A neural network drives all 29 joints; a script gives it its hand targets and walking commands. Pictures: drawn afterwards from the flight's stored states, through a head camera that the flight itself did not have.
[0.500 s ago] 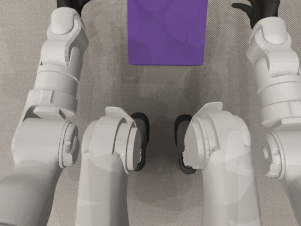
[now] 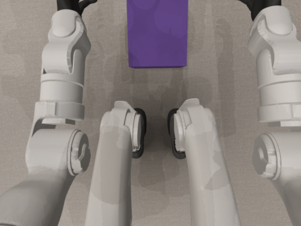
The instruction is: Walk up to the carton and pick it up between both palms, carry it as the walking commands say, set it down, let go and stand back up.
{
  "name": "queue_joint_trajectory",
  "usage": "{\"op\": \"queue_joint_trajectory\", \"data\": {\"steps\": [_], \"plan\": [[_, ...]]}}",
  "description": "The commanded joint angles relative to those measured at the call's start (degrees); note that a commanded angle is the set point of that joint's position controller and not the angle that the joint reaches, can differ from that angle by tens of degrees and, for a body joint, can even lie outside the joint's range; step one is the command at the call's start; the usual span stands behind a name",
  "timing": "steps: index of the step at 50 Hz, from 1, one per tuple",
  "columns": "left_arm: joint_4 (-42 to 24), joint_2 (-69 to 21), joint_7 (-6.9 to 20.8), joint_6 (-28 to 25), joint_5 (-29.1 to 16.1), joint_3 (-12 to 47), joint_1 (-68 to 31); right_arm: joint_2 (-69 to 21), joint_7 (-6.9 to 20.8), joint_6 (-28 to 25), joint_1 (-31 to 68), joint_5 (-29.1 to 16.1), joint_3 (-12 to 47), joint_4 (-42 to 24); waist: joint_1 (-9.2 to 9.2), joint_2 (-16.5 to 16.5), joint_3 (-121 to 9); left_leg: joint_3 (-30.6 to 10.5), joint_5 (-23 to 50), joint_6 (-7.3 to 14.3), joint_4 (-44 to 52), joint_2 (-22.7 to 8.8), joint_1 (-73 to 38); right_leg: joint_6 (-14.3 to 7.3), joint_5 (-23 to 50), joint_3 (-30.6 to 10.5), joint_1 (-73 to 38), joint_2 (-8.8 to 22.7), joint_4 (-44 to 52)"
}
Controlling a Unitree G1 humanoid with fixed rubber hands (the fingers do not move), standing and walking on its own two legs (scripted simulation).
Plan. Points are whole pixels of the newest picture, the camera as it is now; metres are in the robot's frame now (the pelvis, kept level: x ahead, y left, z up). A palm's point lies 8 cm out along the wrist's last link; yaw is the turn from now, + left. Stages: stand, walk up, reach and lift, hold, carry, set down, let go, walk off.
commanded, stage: set down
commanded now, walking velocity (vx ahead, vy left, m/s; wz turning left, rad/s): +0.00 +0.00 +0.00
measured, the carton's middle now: (157, 37) +0.52 -0.01 -0.40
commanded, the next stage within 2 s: let go in 0.70 s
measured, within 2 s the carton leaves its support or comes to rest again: neither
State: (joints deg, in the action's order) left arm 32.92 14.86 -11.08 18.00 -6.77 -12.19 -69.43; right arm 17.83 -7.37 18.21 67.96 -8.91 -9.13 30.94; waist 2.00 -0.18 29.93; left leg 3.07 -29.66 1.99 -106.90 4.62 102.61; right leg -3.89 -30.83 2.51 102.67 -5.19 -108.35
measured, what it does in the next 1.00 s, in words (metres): rises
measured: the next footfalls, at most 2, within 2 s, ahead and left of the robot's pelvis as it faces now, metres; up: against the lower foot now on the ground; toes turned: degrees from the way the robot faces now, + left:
none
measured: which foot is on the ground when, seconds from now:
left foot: down 0.00-1.00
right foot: down 0.00-1.00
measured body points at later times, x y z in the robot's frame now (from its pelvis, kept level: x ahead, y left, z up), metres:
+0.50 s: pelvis +0.01 +0.00 +0.13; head +0.35 -0.01 +0.42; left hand +0.54 +0.16 +0.02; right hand +0.53 -0.21 +0.02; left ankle +0.13 +0.09 -0.44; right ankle +0.13 -0.08 -0.44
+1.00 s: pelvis +0.06 +0.00 +0.22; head +0.33 -0.01 +0.59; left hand +0.46 +0.19 +0.09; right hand +0.46 -0.21 +0.09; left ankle +0.13 +0.09 -0.44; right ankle +0.13 -0.08 -0.44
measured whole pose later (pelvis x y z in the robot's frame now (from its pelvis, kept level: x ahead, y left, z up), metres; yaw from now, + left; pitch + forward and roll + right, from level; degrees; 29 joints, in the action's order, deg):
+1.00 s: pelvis +0.06 +0.00 +0.22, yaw +0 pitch +29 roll +1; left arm 33.7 7.0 -4.1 8.0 5.5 -11.7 -34.4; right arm 9.7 -1.3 6.9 35.8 4.9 -11.1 36.6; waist 0.5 0.1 7.0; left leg -1.6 -15.5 1.4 -52.1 4.8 65.5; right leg -3.4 -16.5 -1.2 65.5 -5.4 -53.3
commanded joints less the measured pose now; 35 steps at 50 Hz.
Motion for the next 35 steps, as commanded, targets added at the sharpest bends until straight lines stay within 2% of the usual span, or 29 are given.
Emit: {"op": "queue_joint_trajectory", "data": {"steps": [1,2,3,4,5,6,7,8,9,10,12,13,14,15,16,17,18,19,20,22,24,27,29,30,31,32,33,34,35], "plan": [[-9.24,4.20,1.04,-1.05,2.12,0.90,-15.91,5.93,0.63,-0.75,16.96,0.23,-2.78,-7.30,-1.16,-2.85,-116.09,-2.70,10.32,-1.52,14.91,-0.10,-38.28,3.53,12.85,-5.18,-40.70,0.97,21.50],[-6.62,4.26,0.91,-1.00,-0.56,1.63,-16.12,5.52,0.74,-0.78,14.23,1.40,-1.85,-1.10,0.91,0.71,-117.44,-2.91,9.83,-1.68,15.11,-0.18,-37.28,2.94,13.04,-4.90,-44.59,0.84,21.19],[-10.01,6.72,0.32,-1.60,2.22,-1.16,-16.00,5.75,0.91,-1.02,15.26,0.71,-1.55,-6.24,-2.02,0.38,-119.42,-2.06,11.75,-1.37,15.83,0.33,-40.43,3.42,14.72,-4.96,-45.34,0.42,22.10],[-5.85,5.62,0.80,-1.45,1.03,-0.69,-14.32,8.10,0.28,-1.57,16.46,2.23,-2.87,-5.67,0.87,3.58,-117.97,-2.48,12.23,-1.56,14.61,0.33,-34.46,3.12,16.05,-6.71,-48.05,1.06,22.97],[-12.81,6.41,0.91,-1.68,0.50,-1.67,-12.91,8.46,0.43,-1.43,14.78,1.73,-3.96,-12.87,0.71,5.32,-125.33,-2.83,15.38,-1.33,16.73,0.99,-38.59,4.02,21.22,-4.60,-51.93,0.31,22.15],[-10.47,5.59,0.68,-1.63,0.59,0.65,-12.22,6.93,0.15,-1.01,9.94,1.80,-2.90,-2.93,0.67,1.08,-120.02,-2.81,12.93,-1.83,19.25,0.35,-38.25,3.15,18.18,-6.34,-52.02,0.99,24.57],[-8.06,4.71,1.19,-1.56,1.30,0.89,-10.98,5.42,0.59,-1.58,12.14,1.34,-2.71,-6.38,0.52,2.47,-121.00,-3.35,14.31,-0.88,19.78,0.70,-40.33,4.22,19.89,-4.57,-51.19,0.27,24.23],[-11.31,7.00,1.19,-1.11,3.27,-1.50,-10.90,6.22,0.84,-0.95,13.67,0.37,-2.58,-8.67,-2.23,0.37,-124.36,-1.99,16.48,-1.36,19.42,0.64,-42.50,3.59,22.45,-5.52,-54.30,0.44,24.93],[-12.41,7.91,0.72,-0.19,1.92,-0.11,-14.15,7.68,0.60,-0.37,14.84,0.85,-4.36,-10.20,1.79,0.79,-124.74,-3.12,15.38,-1.10,21.38,1.22,-45.46,4.19,20.61,-3.98,-52.44,-0.26,26.14],[-15.03,7.79,1.01,0.25,1.71,0.61,-14.03,5.82,0.94,0.69,11.83,-0.37,-2.64,-6.57,-0.96,-3.69,-125.29,-2.67,15.95,-1.59,22.99,0.90,-48.83,3.22,19.57,-4.96,-54.63,0.17,27.87],[-18.24,5.32,1.01,0.12,2.94,-1.60,-10.46,7.10,1.22,0.10,11.03,-0.36,-3.96,-12.73,-1.69,-0.21,-125.94,-3.33,20.52,-1.37,23.25,0.68,-52.94,4.06,24.52,-4.87,-56.10,0.30,29.21],[-5.88,5.54,1.48,0.88,1.81,0.08,-10.57,7.37,1.19,-0.27,12.39,1.21,-4.30,-6.73,1.90,1.56,-116.13,-4.68,15.32,-1.12,23.78,0.04,-46.38,3.78,20.41,-5.31,-51.63,0.93,30.28],[-11.44,5.30,1.60,0.13,2.35,0.33,-10.13,9.07,1.31,-0.71,10.31,3.05,-5.78,-8.04,0.85,-1.12,-118.08,-3.85,17.88,-2.43,26.20,0.68,-49.43,3.80,21.02,-5.26,-54.17,0.92,31.69],[-13.42,2.18,1.81,0.67,1.03,1.37,-9.83,7.37,2.01,-0.70,13.73,-0.94,-2.76,-13.36,-1.93,-1.41,-121.40,-3.84,19.03,-1.82,27.39,0.43,-54.87,4.09,21.40,-4.99,-55.75,0.99,33.48],[-7.68,3.18,1.61,0.88,0.40,2.22,-10.18,8.79,2.29,-0.65,11.40,2.36,-5.15,-6.59,2.36,-0.05,-115.65,-4.92,17.36,-1.81,28.63,0.28,-52.06,3.98,19.58,-4.33,-54.31,1.09,34.00],[-12.29,5.72,1.60,0.31,2.24,-0.69,-8.70,7.98,2.23,-1.00,9.94,0.55,-4.23,-9.16,-1.73,0.47,-117.81,-3.43,18.05,-2.20,29.87,0.55,-54.64,4.89,20.73,-4.75,-57.34,1.12,35.27],[-8.49,3.90,1.57,0.05,2.08,-0.97,-7.98,4.57,2.71,-0.44,9.68,0.59,-3.04,-4.86,-1.61,4.36,-114.44,-3.51,18.66,-1.81,30.75,-0.06,-52.32,4.58,21.63,-3.85,-57.19,0.96,36.54],[-11.96,3.88,1.95,-0.07,0.76,0.19,-9.35,5.88,2.94,-0.75,10.69,1.16,-3.35,-8.96,0.35,2.91,-118.22,-4.64,21.10,-1.70,32.29,0.29,-56.10,4.37,26.70,-4.29,-60.48,0.76,36.84],[-17.47,3.96,1.53,-0.49,2.02,-0.51,-10.70,9.44,3.00,-1.58,11.28,1.00,-4.40,-13.19,-1.08,-0.78,-122.55,-3.95,24.32,-2.35,32.35,0.32,-59.75,4.16,28.72,-6.72,-63.66,1.31,38.15],[-13.95,3.21,2.24,-0.22,-0.15,1.98,-6.97,8.86,3.04,-1.28,12.38,0.12,-3.24,-14.09,-0.43,1.89,-122.66,-4.06,22.65,-1.67,34.83,0.97,-59.24,5.05,27.92,-4.41,-66.54,1.38,39.53],[-8.84,5.68,2.38,-0.52,3.40,-1.50,-6.30,7.47,3.17,-1.43,7.14,3.69,-5.15,-3.67,0.30,2.42,-112.36,-5.22,20.62,-1.88,37.96,-0.30,-57.41,4.35,26.83,-5.55,-62.67,1.39,42.78],[-4.42,2.78,2.62,-2.50,3.34,-0.69,-5.75,5.21,3.70,-3.28,7.72,2.89,-3.64,-0.10,-2.08,1.27,-108.44,-5.71,21.17,-1.98,41.49,-0.10,-61.43,4.71,25.06,-7.44,-64.09,2.41,46.05],[-7.59,2.36,2.15,-4.27,3.79,-0.05,-9.00,6.70,4.24,-4.99,10.69,3.74,-5.27,-0.38,-0.05,0.28,-110.34,-5.64,22.89,-2.66,42.78,-0.42,-66.15,4.08,24.86,-4.73,-61.95,1.45,47.51],[3.46,-1.49,2.45,-4.44,5.48,0.34,-5.59,4.65,4.80,-5.69,9.63,4.33,-4.51,10.02,-2.16,-3.15,-97.16,-5.94,20.19,-2.69,43.16,-1.10,-59.49,3.71,21.69,-6.41,-54.02,2.99,48.57],[5.55,1.13,2.29,-6.21,6.84,-0.64,-5.45,3.47,4.74,-7.32,7.55,5.93,-6.24,12.18,-0.64,0.02,-94.61,-6.69,17.15,-2.71,45.88,-1.55,-59.91,4.88,17.97,-5.69,-53.55,3.00,49.78],[2.73,-0.76,2.56,-6.80,6.40,-1.03,-7.56,5.72,5.28,-8.74,12.31,5.06,-6.56,5.00,-1.15,-0.72,-100.40,-6.22,20.74,-3.27,45.17,-1.73,-63.53,4.55,21.33,-6.38,-58.23,3.03,49.82],[3.50,-1.06,2.68,-8.58,6.15,-2.45,-7.63,1.05,5.14,-9.56,11.96,5.16,-3.32,6.61,-3.02,4.24,-94.71,-6.31,21.91,-2.82,46.07,-1.30,-56.77,4.53,25.20,-7.10,-59.27,3.00,50.23],[5.83,0.08,3.01,-9.82,7.03,-1.75,-3.91,3.46,4.83,-11.05,8.83,7.95,-6.60,7.91,0.22,3.36,-94.96,-6.45,22.00,-2.90,46.25,-1.20,-53.75,5.30,26.36,-6.23,-58.82,3.10,48.70],[5.14,-1.41,3.37,-10.96,8.69,-3.92,-1.93,2.19,4.63,-11.66,7.33,8.33,-5.07,7.25,-2.83,5.39,-96.51,-5.09,24.94,-3.68,47.89,-1.56,-53.55,4.66,32.19,-7.49,-63.24,2.66,50.47]]}}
